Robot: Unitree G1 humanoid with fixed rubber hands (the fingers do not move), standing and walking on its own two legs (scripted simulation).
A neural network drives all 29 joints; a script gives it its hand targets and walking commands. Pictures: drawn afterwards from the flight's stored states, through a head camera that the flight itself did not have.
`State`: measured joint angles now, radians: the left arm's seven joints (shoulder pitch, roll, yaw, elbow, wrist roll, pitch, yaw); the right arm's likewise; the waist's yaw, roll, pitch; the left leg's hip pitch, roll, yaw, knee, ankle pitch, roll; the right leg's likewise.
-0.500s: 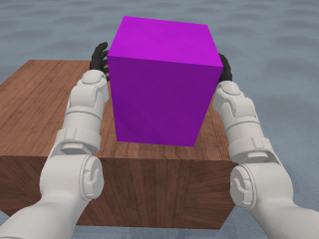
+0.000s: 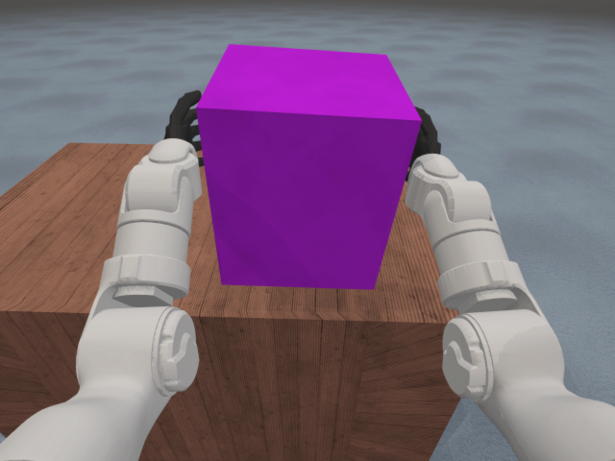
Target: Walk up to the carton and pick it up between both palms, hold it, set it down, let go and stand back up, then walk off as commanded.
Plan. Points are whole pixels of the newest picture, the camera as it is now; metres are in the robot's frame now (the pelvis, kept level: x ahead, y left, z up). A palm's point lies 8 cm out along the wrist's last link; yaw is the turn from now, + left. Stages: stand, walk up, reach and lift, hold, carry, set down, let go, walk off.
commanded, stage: reach and lift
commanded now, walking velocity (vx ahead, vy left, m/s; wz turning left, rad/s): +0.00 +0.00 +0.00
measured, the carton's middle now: (303, 170) +0.42 +0.01 +0.24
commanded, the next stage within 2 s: hold in 0.04 s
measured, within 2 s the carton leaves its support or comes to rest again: neither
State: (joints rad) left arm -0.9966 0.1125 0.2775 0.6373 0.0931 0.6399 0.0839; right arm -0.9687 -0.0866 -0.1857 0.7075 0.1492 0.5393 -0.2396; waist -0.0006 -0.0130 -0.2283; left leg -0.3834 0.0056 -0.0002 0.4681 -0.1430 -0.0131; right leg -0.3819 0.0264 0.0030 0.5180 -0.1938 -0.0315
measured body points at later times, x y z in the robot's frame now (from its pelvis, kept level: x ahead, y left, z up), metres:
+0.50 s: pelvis -0.01 +0.00 +0.00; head -0.07 +0.01 +0.45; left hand +0.41 +0.17 +0.27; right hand +0.41 -0.13 +0.25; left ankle +0.06 +0.13 -0.73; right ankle +0.04 -0.10 -0.73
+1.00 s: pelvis -0.01 +0.00 +0.00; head -0.08 +0.00 +0.44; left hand +0.40 +0.17 +0.29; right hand +0.40 -0.13 +0.26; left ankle +0.06 +0.13 -0.73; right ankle +0.04 -0.10 -0.73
